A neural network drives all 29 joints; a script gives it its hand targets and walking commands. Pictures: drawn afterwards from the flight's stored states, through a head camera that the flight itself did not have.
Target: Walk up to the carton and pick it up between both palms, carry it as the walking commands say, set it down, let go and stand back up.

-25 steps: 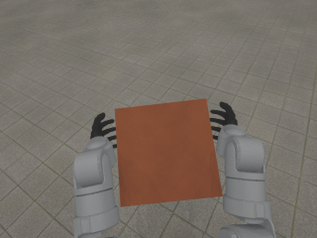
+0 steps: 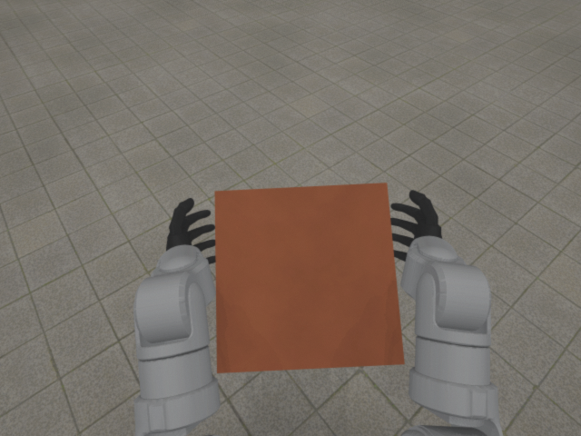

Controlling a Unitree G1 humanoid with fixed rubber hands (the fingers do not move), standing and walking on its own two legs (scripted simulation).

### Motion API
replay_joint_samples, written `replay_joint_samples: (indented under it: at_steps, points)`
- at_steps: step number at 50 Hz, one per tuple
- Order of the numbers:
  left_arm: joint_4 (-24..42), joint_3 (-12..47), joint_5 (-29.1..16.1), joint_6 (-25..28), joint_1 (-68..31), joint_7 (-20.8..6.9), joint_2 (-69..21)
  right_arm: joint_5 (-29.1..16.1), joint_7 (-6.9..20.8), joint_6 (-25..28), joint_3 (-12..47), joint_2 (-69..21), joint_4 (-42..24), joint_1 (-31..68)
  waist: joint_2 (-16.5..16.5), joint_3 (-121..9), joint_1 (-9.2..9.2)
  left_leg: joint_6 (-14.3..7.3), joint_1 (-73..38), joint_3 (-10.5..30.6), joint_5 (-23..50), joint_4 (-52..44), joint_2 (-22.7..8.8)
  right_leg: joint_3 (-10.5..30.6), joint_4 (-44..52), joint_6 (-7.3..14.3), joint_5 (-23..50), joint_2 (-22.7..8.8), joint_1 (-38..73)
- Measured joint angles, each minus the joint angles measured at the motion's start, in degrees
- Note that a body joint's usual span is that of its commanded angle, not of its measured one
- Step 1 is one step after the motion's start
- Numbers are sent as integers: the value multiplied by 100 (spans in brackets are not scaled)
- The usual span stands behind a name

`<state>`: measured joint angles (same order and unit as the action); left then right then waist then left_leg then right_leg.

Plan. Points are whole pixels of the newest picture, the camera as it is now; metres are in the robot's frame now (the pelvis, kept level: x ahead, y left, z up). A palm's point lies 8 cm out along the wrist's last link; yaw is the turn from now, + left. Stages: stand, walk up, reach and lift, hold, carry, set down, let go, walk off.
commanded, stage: carry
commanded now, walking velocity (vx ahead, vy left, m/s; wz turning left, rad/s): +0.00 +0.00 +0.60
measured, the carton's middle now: (303, 273) +0.35 +0.00 +0.01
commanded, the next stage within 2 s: none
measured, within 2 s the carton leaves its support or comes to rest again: neither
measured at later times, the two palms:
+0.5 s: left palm (64, 369) +0.20 +0.25 +0.09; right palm (329, 280) +0.29 -0.03 +0.10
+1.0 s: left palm out of the picture +0.08 +0.27 +0.12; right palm (305, 338) +0.21 +0.01 +0.11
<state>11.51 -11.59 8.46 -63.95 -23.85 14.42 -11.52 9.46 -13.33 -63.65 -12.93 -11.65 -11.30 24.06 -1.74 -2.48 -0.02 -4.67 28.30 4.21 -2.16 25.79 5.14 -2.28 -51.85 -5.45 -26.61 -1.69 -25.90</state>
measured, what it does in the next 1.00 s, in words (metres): walks backwards, turning left: right foot, then left foot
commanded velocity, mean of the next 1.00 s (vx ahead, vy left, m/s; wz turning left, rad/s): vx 0.00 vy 0.00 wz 0.36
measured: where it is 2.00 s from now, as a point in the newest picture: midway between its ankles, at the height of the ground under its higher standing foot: outside the picture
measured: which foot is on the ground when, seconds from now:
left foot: down 0.00-0.12, up 0.14-0.46, down 0.48-0.98, up 1.00-1.00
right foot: up 0.00-0.08, down 0.10-0.50, up 0.52-0.92, down 0.94-1.00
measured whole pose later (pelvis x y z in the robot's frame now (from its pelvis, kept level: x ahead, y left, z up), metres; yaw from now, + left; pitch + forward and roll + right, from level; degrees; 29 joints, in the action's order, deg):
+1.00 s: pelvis -0.13 +0.00 +0.00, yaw +27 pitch +3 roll -1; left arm 8.6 -11.5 8.5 -64.4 -21.8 12.8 -10.8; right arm 9.4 -13.9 -65.2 -11.3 -10.8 -9.7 22.0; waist -3.0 -5.3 0.7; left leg -0.9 27.1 0.9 -7.8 28.2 1.8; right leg -6.0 -29.9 0.9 -17.3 -0.5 -15.4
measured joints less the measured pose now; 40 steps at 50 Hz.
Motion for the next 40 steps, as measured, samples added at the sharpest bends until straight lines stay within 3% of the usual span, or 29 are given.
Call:
replay_joint_samples:
  at_steps: [5, 6, 9, 11, 14, 19, 22, 24, 25, 28, 31, 35, 40]
  points:
    - [-174, -10, 10, -31, 43, -30, 18, 8, -50, -114, 19, 14, 92, -33, -134, -232, -58, 200, -48, 294, 485, -528, 132, -353, 2078, 164, 150, 179, 1096]
    - [-225, -19, 10, -9, 46, -44, 17, 14, -62, -123, 28, 31, 123, -21, -193, -230, -39, 313, 6, 331, 356, -420, 157, -432, 2477, 359, 536, 195, 1261]
    - [-410, -115, 33, -30, 6, -78, 1, 3, -125, -159, 33, 36, 258, -37, -72, -141, -4, 729, 565, -264, -1285, 1557, 103, -489, 2368, 621, 869, -24, 1282]
    - [-400, -159, 47, -57, 16, -123, 5, 11, -177, -212, 49, 6, 242, -10, -15, -124, -58, 822, 884, -550, -1579, 2865, -125, -560, 2271, 624, 797, -188, 1285]
    - [-334, -225, 71, -39, -36, -159, -18, -32, -216, -242, 59, 32, 219, 123, 42, -65, -176, 855, 934, -669, -1767, 3592, -486, -709, 2024, 566, 672, -443, 1238]
    - [-327, -235, 117, -9, -71, -168, -33, -125, -201, -269, 92, 187, 355, 326, 136, -4, -316, 817, 439, -892, -1992, 2991, -754, -1012, 1518, 413, 425, -925, 1078]
    - [-356, -234, 138, -30, -89, -145, -40, -149, -180, -272, 85, 231, 444, 375, 176, 25, -309, 736, -46, -1084, -1864, 2158, -697, -1195, 1191, 257, 275, -1188, 964]
    - [-352, -242, 156, -49, -93, -125, -40, -134, -160, -258, 75, 222, 499, 403, 189, 2, -278, 669, -498, -1169, -1389, 1249, -609, -1287, 850, 126, 125, -1342, 826]
    - [-345, -237, 144, -40, -84, -122, 9, -109, -149, -196, 73, 169, 538, 395, 310, 16, -256, 551, -507, -1199, -1288, 1140, -495, -1243, 588, 52, 56, -1492, 685]
    - [-310, -268, 22, -8, 21, -145, 155, 25, -173, -21, 51, -92, 567, 296, 314, 204, -109, 213, -231, -1063, -1399, 1369, -450, -596, -604, -217, -708, -1109, 41]
    - [-204, -273, -76, 7, 81, -106, 97, 29, -128, 6, 86, -76, 424, 164, 223, 433, 103, 135, -177, -871, -1176, 1146, -432, -319, -1188, -225, -637, -721, -419]
    - [-16, -199, -119, 126, 10, -1, 2, 23, -67, 117, -39, -84, 188, 206, 146, 598, 225, 79, -135, -644, -796, 785, -312, -169, -1091, -122, -235, -476, -663]
    - [39, -189, -112, 173, -91, -7, -23, 53, -33, 167, -49, -83, 39, 205, 77, 416, 228, 84, -100, -459, -438, 398, -258, -122, -424, 19, -32, -224, -441]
